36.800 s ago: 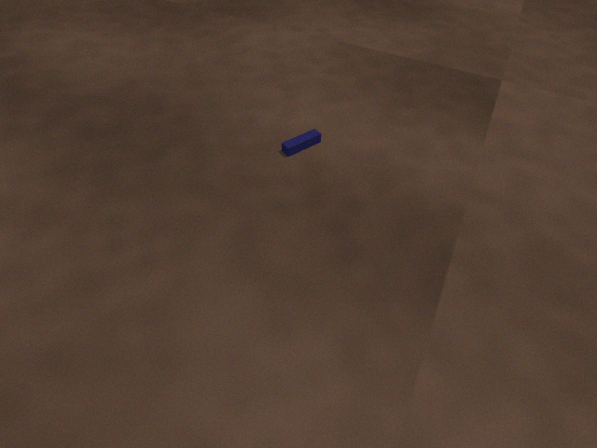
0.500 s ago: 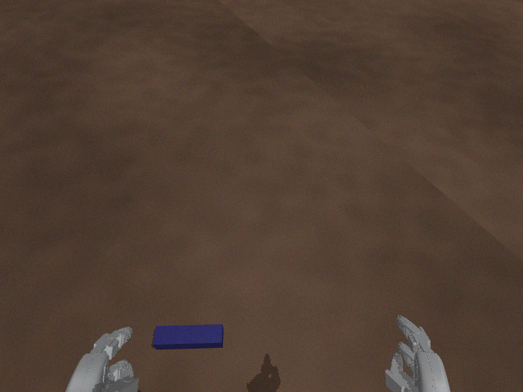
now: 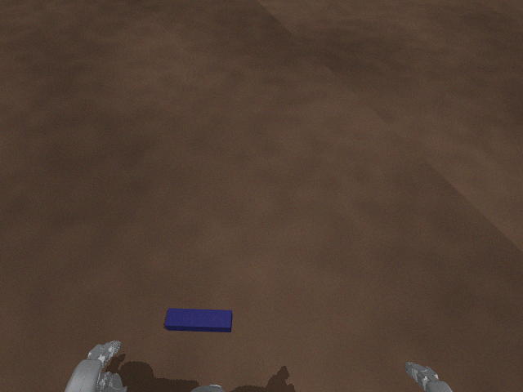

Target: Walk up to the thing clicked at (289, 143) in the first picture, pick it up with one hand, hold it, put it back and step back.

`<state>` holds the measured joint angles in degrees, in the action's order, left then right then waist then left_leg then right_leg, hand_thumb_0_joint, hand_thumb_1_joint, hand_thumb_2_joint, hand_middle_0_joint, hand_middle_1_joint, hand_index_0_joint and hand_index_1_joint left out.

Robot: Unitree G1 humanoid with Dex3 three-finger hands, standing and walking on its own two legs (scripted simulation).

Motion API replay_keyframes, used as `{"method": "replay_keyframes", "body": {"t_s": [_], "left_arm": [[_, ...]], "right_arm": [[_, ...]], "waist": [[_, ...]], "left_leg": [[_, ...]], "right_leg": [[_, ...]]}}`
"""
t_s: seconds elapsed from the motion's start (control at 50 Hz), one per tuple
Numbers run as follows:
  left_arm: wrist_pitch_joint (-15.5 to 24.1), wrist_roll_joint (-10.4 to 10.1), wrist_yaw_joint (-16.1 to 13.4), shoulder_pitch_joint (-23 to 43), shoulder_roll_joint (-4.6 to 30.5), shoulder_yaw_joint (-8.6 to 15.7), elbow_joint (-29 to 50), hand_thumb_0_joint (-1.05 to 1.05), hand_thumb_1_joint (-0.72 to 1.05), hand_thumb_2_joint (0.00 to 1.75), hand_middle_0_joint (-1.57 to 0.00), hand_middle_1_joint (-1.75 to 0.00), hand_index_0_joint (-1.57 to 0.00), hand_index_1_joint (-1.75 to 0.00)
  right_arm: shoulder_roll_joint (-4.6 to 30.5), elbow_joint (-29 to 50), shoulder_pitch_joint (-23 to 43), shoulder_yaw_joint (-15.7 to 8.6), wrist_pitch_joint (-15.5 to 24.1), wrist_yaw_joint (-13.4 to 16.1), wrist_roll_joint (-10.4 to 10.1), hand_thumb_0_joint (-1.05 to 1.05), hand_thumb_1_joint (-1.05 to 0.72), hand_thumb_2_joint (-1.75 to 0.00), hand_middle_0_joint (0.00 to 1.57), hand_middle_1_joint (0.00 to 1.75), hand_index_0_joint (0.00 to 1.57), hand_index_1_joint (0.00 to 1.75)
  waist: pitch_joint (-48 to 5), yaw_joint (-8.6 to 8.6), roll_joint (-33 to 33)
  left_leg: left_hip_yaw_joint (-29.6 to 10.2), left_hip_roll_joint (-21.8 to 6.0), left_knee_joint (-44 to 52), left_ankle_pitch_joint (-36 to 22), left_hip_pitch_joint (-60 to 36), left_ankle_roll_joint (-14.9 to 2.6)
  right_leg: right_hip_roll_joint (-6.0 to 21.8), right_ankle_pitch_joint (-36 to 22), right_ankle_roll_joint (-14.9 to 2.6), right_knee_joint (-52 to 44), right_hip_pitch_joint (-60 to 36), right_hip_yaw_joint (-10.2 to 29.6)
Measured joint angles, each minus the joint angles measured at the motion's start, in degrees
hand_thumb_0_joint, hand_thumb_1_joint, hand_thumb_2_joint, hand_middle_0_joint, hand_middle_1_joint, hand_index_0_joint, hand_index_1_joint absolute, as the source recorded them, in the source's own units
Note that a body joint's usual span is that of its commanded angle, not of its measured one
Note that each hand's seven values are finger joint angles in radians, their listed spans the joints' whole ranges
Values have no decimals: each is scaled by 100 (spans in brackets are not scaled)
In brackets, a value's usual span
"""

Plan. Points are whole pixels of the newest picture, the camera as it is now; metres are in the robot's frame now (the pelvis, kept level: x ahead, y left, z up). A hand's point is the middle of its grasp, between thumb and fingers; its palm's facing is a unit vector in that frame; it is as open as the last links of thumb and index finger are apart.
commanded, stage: stand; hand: left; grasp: from above
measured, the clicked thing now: (199, 320) +0.44 +0.23 -0.71
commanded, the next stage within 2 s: none
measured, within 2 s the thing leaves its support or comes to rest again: neither
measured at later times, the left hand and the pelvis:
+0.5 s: hand out of the picture +0.04 +0.24 -0.13, palm faces +0.05 -0.94 -0.33, open 7.3 cm; pelvis +0.00 +0.00 +0.04, yaw +1 degrees
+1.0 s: hand out of the picture +0.04 +0.24 -0.12, palm faces +0.03 -0.94 -0.34, open 7.3 cm; pelvis +0.00 -0.01 +0.04, yaw +1 degrees
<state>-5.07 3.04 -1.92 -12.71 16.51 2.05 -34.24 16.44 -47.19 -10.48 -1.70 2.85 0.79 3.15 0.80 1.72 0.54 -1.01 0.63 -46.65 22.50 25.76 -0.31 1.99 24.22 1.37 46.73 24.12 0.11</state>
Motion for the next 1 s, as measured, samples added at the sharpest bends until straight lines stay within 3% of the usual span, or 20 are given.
{"method": "replay_keyframes", "body": {"t_s": [0.18, 0.38, 1.0], "left_arm": [[328, -49, -29, -64, -15, 107, -1665, 1, 91, 90, -20, -30, -21, -30], [386, -102, -24, 59, -98, 40, -2638, 0, 91, 90, -21, -30, -21, -30], [505, -130, 72, 390, 109, 7, -3234, 0, 91, 90, -21, -30, -21, -30]], "right_arm": [[21, -725, -98, -99, -185, 21, -69, 1, -90, -90, 21, 30, 20, 30], [-54, -1303, 4, -26, -260, 59, -160, 0, -90, -90, 21, 30, 21, 30], [160, -1828, 161, 30, -280, -29, -209, 0, -90, -90, 21, 30, 20, 30]], "waist": [[162, -24, -62], [254, -21, -99], [258, -105, -139]], "left_leg": [[-50, -15, 938, -388, -812, 4], [-62, 0, 1888, -861, -1515, 5], [-91, -84, 2537, -1275, -1765, 83]], "right_leg": [[-11, -431, 11, -1033, -866, -66], [9, -914, 34, -2007, -1584, -93], [-72, -1322, -32, -2639, -1824, -123]]}}
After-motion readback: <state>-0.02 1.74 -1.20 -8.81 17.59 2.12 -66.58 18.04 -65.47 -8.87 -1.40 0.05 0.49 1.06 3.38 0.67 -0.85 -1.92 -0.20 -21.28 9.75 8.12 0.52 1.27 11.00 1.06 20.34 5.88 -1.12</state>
